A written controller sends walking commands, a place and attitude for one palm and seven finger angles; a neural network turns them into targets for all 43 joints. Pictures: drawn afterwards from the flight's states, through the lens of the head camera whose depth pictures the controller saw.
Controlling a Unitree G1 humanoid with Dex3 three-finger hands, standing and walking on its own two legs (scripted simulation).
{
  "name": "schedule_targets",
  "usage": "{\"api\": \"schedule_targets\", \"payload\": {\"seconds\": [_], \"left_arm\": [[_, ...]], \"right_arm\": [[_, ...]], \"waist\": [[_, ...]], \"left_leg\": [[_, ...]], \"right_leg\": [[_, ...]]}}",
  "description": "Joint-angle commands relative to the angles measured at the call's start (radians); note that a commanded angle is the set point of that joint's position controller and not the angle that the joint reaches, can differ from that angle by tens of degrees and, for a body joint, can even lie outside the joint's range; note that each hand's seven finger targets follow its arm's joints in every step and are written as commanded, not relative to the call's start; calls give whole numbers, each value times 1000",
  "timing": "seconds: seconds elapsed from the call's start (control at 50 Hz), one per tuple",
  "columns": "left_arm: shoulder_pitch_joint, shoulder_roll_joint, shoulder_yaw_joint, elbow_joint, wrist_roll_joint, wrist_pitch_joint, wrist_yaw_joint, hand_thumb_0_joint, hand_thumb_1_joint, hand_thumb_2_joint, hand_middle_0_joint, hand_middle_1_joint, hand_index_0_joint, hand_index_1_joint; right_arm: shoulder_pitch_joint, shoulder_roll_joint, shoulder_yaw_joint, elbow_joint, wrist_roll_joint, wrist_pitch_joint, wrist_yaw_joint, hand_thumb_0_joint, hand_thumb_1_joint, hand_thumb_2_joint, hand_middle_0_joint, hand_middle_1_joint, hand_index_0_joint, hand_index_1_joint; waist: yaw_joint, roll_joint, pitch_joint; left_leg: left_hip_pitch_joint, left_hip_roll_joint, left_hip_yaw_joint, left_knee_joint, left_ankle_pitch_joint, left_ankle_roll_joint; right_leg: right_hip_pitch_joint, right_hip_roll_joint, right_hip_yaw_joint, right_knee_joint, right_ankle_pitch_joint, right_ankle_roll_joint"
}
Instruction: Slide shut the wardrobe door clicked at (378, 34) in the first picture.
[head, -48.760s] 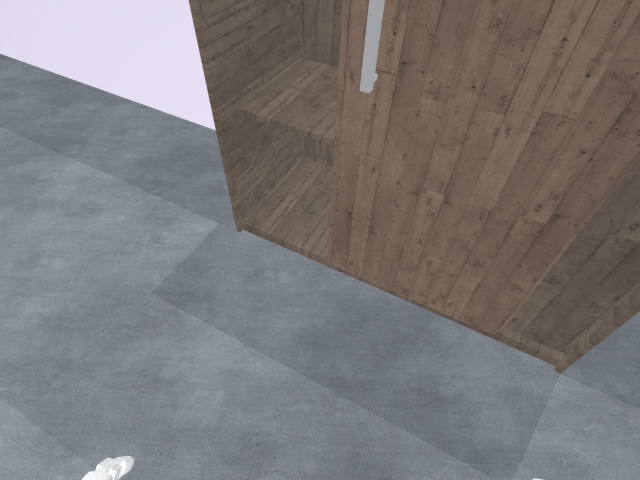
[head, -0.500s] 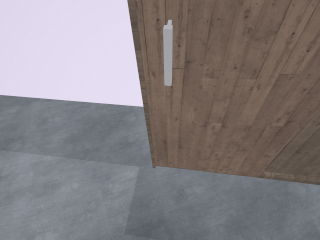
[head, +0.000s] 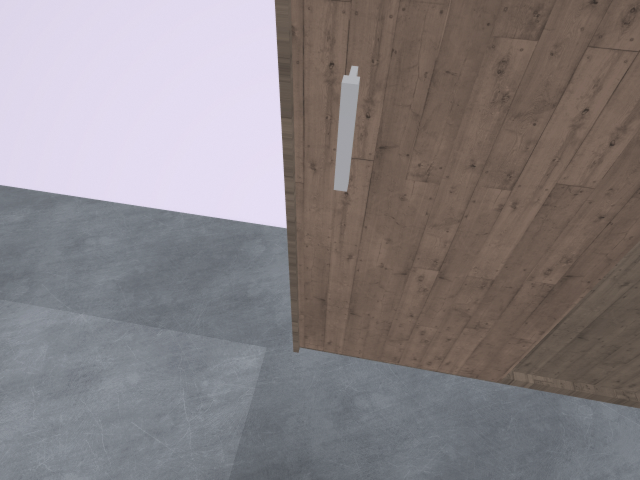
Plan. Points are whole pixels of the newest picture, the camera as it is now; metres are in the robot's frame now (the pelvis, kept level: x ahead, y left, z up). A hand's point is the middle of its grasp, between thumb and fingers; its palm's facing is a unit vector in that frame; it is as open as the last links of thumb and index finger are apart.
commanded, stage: let the arm hang, fingers relaxed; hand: right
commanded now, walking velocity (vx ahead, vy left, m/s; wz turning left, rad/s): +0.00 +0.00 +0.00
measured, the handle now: (347, 132) +0.59 +0.00 +0.13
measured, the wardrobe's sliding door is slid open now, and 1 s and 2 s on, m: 0.00 0.00 0.00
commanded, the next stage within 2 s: look to check the result in 0.18 s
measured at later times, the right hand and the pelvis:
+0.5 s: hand out of the picture +0.03 -0.16 -0.17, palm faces +0.01 +0.98 -0.19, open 7.4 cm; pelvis +0.02 +0.01 +0.00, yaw +0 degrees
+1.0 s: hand out of the picture +0.04 -0.16 -0.17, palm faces +0.01 +0.98 -0.19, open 7.4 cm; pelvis +0.03 +0.01 +0.00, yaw +0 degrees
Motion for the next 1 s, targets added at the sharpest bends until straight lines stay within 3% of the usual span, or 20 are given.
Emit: {"api": "schedule_targets", "payload": {"seconds": [0.0,0.06,0.18,0.26,0.38,0.48,0.62,0.7,0.98], "left_arm": [[61,89,12,-17,5,-10,6,0,900,900,-200,-300,-200,-300],[54,88,11,-16,3,-11,8,0,900,900,-200,-300,-200,-300],[50,98,12,-10,2,-15,10,0,900,900,-200,-300,-200,-300],[45,97,11,-1,1,-15,11,0,900,900,-200,-300,-200,-300],[37,96,8,5,1,-11,12,0,900,900,-200,-300,-200,-300],[35,97,8,9,1,-14,13,0,900,900,-200,-300,-200,-300],[23,101,9,12,0,-10,14,0,900,900,-200,-300,-200,-300],[22,104,9,14,1,-15,15,0,900,900,-200,-300,-200,-300],[5,120,12,15,2,-16,17,0,900,900,-200,-300,-200,-300]], "right_arm": [[60,-108,-16,-17,6,-14,-4,0,-900,-900,200,300,200,300],[58,-109,-17,-14,6,-13,-3,0,-900,-900,200,300,200,300],[47,-114,-17,-13,8,-18,-4,0,-900,-900,200,300,200,300],[37,-114,-17,-9,9,-18,-5,0,-900,-900,200,300,200,300],[41,-112,-15,-5,10,-16,-5,0,-900,-900,200,300,200,300],[41,-112,-16,-6,11,-20,-7,0,-900,-900,200,300,200,300],[36,-116,-16,-7,9,-17,-7,0,-900,-900,200,300,200,300],[37,-117,-18,-5,11,-20,-6,0,-900,-900,200,300,200,300],[23,-128,-20,-6,11,-22,-5,0,-900,-900,200,300,200,300]], "waist": [[-4,-17,48],[-7,-26,47],[-4,15,-5],[-3,19,3],[-5,17,29],[-4,18,3],[-5,11,38],[-4,23,0],[-4,12,3]], "left_leg": [[-25,69,-88,-93,-26,43],[-7,70,-88,-95,-8,42],[20,74,-87,-94,47,41],[27,76,-86,-95,66,39],[17,76,-87,-109,45,39],[39,79,-88,-104,89,40],[23,73,-89,-115,65,40],[49,78,-89,-107,114,41],[55,80,-89,-114,135,43]], "right_leg": [[-26,-122,122,-114,-37,1],[-28,-125,120,-113,-17,2],[29,-128,112,-91,71,2],[35,-131,109,-88,107,4],[36,-129,102,-92,81,7],[51,-130,100,-84,125,7],[47,-131,99,-88,105,9],[68,-134,97,-84,144,8],[83,-138,95,-88,159,10]]}}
